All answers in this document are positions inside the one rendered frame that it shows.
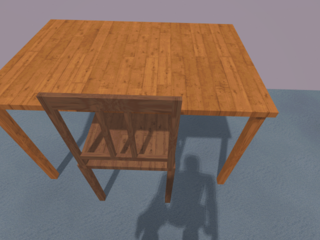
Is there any chair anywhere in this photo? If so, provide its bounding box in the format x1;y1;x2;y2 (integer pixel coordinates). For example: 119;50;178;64
36;92;183;203

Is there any table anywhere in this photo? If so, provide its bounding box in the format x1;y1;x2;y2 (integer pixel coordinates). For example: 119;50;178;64
0;19;279;185

